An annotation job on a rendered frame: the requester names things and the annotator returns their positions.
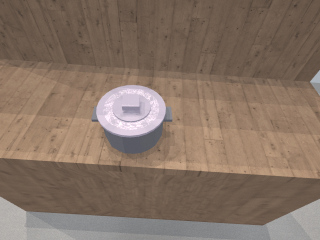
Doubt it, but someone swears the knob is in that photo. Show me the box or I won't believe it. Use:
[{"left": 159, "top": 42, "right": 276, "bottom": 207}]
[{"left": 122, "top": 94, "right": 140, "bottom": 111}]

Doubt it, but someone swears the pot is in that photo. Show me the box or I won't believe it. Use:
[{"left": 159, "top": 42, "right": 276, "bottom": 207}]
[{"left": 91, "top": 106, "right": 173, "bottom": 154}]

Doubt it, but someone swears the table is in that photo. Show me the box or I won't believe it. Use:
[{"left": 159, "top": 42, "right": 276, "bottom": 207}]
[{"left": 0, "top": 0, "right": 320, "bottom": 226}]

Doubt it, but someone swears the lid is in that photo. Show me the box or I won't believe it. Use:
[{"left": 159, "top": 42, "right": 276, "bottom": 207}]
[{"left": 96, "top": 85, "right": 166, "bottom": 138}]

